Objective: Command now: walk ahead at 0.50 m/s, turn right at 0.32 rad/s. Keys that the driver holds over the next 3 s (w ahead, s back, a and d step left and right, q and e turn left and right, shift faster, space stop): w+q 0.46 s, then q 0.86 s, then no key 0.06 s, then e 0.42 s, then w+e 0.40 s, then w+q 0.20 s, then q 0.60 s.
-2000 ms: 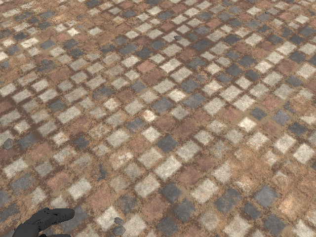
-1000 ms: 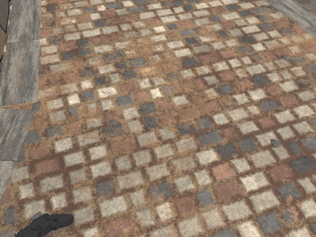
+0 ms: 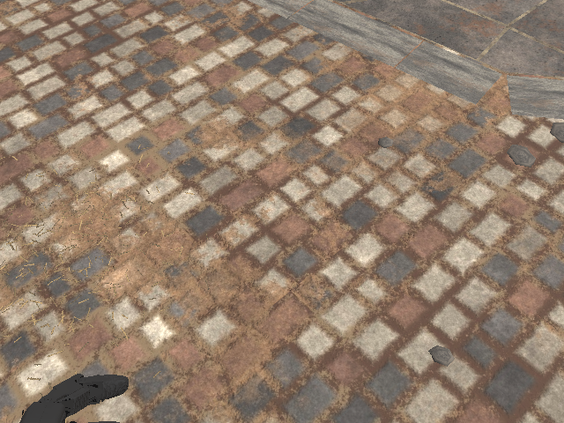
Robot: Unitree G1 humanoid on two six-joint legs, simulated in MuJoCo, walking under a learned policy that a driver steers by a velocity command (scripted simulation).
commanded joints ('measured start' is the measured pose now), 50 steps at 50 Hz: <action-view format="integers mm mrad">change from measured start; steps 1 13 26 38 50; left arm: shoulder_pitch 358 183 210 201 98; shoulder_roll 294 99 187 96 114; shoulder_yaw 88 35 60 19 33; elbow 11 106 173 99 63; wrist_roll -8 40 11 33 17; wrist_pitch -2 -89 -8 -12 -34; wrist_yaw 27 38 90 93 68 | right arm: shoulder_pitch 96 -122 -136 -178 -220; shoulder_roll -20 -45 -83 -143 -126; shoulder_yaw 32 6 -13 -31 -24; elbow -104 -82 -178 -237 -264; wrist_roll -26 7 -9 -19 4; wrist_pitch -39 0 -5 26 91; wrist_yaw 15 10 74 9 -25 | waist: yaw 128 74 22 106 96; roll -291 -25 -78 72 182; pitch -447 -23 -96 -176 -166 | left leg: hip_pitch -707 -732 -479 -296 -239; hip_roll -99 30 -152 51 -10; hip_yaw -175 -353 -109 -475 -692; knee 810 415 69 -176 -23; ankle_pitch -132 468 343 977 568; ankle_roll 33 24 157 342 218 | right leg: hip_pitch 946 398 640 -8 176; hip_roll -373 -194 -228 -30 36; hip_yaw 807 44 -146 104 142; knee -240 -484 -39 444 -158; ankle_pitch -148 227 1007 -222 -25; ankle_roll -313 -105 4 200 156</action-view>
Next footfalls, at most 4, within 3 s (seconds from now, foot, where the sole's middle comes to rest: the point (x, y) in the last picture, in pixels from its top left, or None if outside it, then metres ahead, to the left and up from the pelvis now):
0.54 left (221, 421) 0.45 0.15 -0.75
1.02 right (291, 350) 0.61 -0.02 -0.75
1.44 left None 0.41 0.17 -0.75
1.96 right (298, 385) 0.52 -0.03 -0.75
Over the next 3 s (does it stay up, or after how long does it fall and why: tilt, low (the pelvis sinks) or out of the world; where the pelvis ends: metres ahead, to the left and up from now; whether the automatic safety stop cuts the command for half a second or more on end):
stays up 0.84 0.20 0.02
